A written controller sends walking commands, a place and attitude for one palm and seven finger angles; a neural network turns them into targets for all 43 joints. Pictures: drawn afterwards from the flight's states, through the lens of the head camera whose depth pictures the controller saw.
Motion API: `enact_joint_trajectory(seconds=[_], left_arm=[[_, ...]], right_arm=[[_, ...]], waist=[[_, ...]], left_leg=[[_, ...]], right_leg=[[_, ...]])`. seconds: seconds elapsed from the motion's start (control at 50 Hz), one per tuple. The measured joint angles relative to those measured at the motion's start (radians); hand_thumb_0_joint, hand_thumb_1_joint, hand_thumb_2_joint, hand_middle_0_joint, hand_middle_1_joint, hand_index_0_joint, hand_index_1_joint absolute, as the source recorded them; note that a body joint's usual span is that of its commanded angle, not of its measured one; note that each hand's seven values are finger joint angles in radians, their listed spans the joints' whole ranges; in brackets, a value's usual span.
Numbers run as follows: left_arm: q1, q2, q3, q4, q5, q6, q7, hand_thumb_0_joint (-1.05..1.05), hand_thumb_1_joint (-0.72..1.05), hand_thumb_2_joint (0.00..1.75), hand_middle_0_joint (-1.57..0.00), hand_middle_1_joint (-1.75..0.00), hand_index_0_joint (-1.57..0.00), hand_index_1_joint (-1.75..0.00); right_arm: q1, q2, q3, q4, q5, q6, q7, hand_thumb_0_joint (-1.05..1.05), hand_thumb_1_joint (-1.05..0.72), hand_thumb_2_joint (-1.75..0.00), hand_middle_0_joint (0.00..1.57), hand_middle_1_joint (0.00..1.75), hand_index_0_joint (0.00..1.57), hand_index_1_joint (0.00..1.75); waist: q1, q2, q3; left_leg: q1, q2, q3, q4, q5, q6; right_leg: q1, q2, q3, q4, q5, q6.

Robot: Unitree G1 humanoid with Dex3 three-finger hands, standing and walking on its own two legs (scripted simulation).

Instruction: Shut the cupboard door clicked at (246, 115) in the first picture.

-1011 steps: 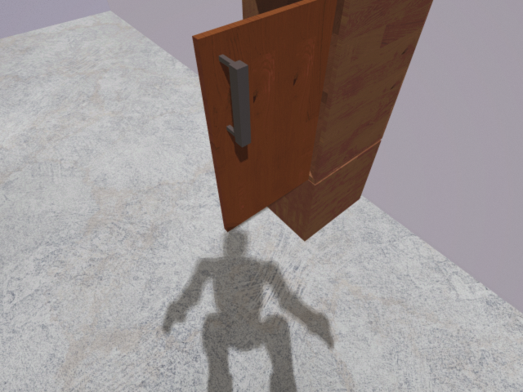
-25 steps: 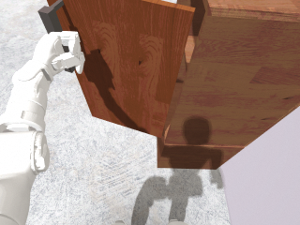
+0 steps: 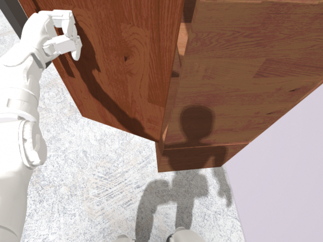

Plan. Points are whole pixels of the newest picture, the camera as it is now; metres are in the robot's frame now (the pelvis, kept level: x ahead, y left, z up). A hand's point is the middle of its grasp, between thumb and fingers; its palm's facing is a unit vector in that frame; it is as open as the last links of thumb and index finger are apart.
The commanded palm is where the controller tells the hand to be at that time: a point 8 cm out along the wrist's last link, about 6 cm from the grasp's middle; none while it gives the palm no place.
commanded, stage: push the door shut along its arc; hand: left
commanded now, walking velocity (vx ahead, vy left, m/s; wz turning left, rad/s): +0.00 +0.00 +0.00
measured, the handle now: (33, 27) +0.59 +0.22 +0.15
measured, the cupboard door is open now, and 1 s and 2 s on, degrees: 65 57 57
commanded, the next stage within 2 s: pull the fist back off the door in 0.32 s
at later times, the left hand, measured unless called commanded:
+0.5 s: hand (87, 34) +0.54 +0.10 +0.17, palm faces -0.22 -0.97 +0.11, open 3.6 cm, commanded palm +0.55 +0.12 +0.16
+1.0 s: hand (92, 43) +0.52 +0.09 +0.16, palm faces -0.02 -1.00 +0.00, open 3.1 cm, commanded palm +0.48 +0.14 +0.16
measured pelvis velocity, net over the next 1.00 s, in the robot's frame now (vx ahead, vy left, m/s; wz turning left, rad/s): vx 0.00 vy -0.03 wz -0.01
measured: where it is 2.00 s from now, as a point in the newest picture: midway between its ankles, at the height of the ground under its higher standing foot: outside the picture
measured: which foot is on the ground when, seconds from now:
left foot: down 0.00-1.00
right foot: down 0.00-1.00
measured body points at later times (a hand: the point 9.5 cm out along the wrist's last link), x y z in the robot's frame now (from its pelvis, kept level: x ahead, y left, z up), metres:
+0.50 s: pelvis -0.01 -0.02 -0.01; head +0.12 -0.01 +0.43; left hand +0.55 +0.15 +0.16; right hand -0.01 -0.31 -0.12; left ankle -0.02 +0.08 -0.70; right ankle -0.03 -0.12 -0.70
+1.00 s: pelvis +0.00 -0.03 +0.01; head +0.07 -0.04 +0.46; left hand +0.51 +0.14 +0.17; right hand -0.08 -0.29 -0.10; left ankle -0.02 +0.08 -0.70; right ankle -0.03 -0.12 -0.70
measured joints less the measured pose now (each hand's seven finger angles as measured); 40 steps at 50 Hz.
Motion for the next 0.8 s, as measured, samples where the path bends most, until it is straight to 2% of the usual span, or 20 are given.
enact_joint_trajectory(seconds=[0.16,0.44,0.46,0.48,0.54,0.58,0.62,0.64,0.68,0.74,0.8], left_arm=[[-0.062,0.003,-0.049,0.023,-0.009,0.022,-0.003,0.00,0.91,0.96,-1.30,-1.50,-1.30,-1.50],[-0.117,-0.033,-0.125,0.018,-0.037,0.047,0.014,0.04,1.04,1.02,-1.30,-1.50,-1.31,-1.50],[-0.120,-0.048,-0.090,0.022,-0.042,0.058,0.039,0.04,1.04,1.01,-1.30,-1.50,-1.31,-1.50],[-0.123,-0.071,-0.053,0.026,-0.049,0.069,0.098,0.05,1.02,1.01,-1.30,-1.50,-1.32,-1.50],[-0.131,-0.137,0.026,0.026,-0.038,0.076,0.313,0.04,0.94,0.97,-1.30,-1.50,-1.32,-1.50],[-0.121,-0.168,0.044,0.006,0.012,0.052,0.447,0.04,0.90,0.96,-1.30,-1.50,-1.32,-1.50],[-0.100,-0.181,0.038,-0.010,0.071,0.008,0.532,0.04,0.90,0.96,-1.30,-1.50,-1.31,-1.50],[-0.089,-0.181,0.038,-0.011,0.095,-0.015,0.552,0.04,0.91,0.96,-1.30,-1.50,-1.31,-1.50],[-0.068,-0.168,0.045,0.000,0.124,-0.045,0.554,0.04,0.93,0.96,-1.30,-1.50,-1.31,-1.50],[-0.049,-0.135,0.077,0.037,0.124,-0.046,0.506,0.03,0.94,0.95,-1.30,-1.50,-1.31,-1.50],[-0.021,-0.110,0.097,0.050,0.104,-0.030,0.454,0.02,0.93,0.94,-1.30,-1.50,-1.30,-1.50]], right_arm=[[-0.047,-0.006,-0.005,0.019,-0.001,-0.005,-0.006,0.01,-0.91,-0.90,0.21,0.30,0.21,0.30],[-0.121,-0.017,-0.009,0.059,-0.004,-0.044,-0.014,0.01,-0.91,-0.90,0.21,0.30,0.21,0.30],[-0.117,-0.017,-0.011,0.052,-0.003,-0.046,-0.012,0.01,-0.91,-0.90,0.21,0.30,0.21,0.30],[-0.110,-0.017,-0.013,0.041,-0.002,-0.050,-0.004,0.01,-0.91,-0.90,0.21,0.30,0.21,0.30],[-0.087,-0.004,-0.014,0.011,-0.015,-0.062,0.036,0.01,-0.91,-0.90,0.21,0.30,0.21,0.30],[-0.070,0.010,-0.011,-0.009,-0.034,-0.066,0.069,0.01,-0.91,-0.90,0.21,0.30,0.21,0.30],[-0.055,0.024,-0.009,-0.023,-0.049,-0.066,0.098,0.00,-0.91,-0.90,0.21,0.30,0.21,0.30],[-0.048,0.030,-0.007,-0.027,-0.053,-0.062,0.108,0.00,-0.91,-0.90,0.21,0.30,0.21,0.30],[-0.036,0.039,-0.001,-0.029,-0.053,-0.048,0.119,0.00,-0.91,-0.90,0.21,0.30,0.21,0.30],[-0.011,0.043,0.006,-0.028,-0.040,-0.025,0.114,0.00,-0.91,-0.90,0.21,0.30,0.21,0.30],[0.023,0.035,0.005,-0.031,-0.027,-0.009,0.101,0.01,-0.91,-0.90,0.21,0.30,0.21,0.30]], waist=[[0.001,-0.009,0.002],[0.018,-0.012,0.006],[0.020,-0.004,0.005],[0.024,0.006,0.004],[0.027,0.015,-0.004],[0.022,0.014,-0.014],[0.013,0.015,-0.021],[0.009,0.016,-0.022],[0.000,0.019,-0.020],[-0.010,0.024,-0.014],[-0.014,0.030,-0.009]], left_leg=[[-0.033,0.006,-0.023,0.023,-0.003,-0.013],[-0.064,0.004,-0.040,0.053,-0.006,-0.027],[-0.068,0.006,-0.046,0.056,-0.006,-0.028],[-0.072,0.008,-0.052,0.056,-0.005,-0.030],[-0.076,0.008,-0.059,0.040,0.008,-0.035],[-0.082,0.008,-0.057,0.031,0.017,-0.037],[-0.084,0.008,-0.053,0.026,0.022,-0.039],[-0.082,0.010,-0.050,0.024,0.023,-0.040],[-0.070,0.014,-0.043,0.017,0.025,-0.042],[-0.036,0.020,-0.031,-0.007,0.031,-0.042],[0.002,0.027,-0.021,-0.038,0.040,-0.043]], right_leg=[[-0.024,0.006,-0.023,0.018,-0.008,-0.014],[-0.058,0.004,-0.040,0.066,-0.028,-0.031],[-0.057,0.006,-0.046,0.062,-0.027,-0.032],[-0.056,0.009,-0.051,0.054,-0.023,-0.032],[-0.057,0.010,-0.057,0.034,-0.009,-0.032],[-0.066,0.009,-0.056,0.031,-0.003,-0.034],[-0.073,0.010,-0.052,0.034,-0.002,-0.037],[-0.074,0.011,-0.049,0.035,-0.001,-0.039],[-0.067,0.014,-0.042,0.031,0.002,-0.041],[-0.040,0.021,-0.029,0.011,0.012,-0.042],[-0.006,0.029,-0.018,-0.021,0.026,-0.044]])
